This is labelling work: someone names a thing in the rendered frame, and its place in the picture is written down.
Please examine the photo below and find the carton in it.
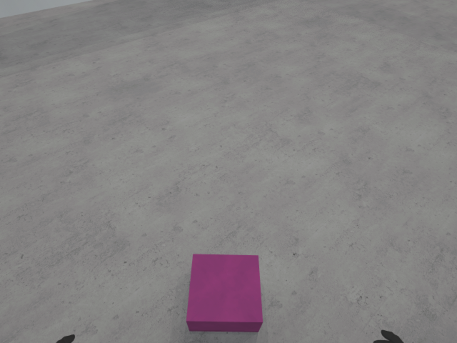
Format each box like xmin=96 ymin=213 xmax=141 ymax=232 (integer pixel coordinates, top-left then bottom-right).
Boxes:
xmin=186 ymin=254 xmax=263 ymax=332

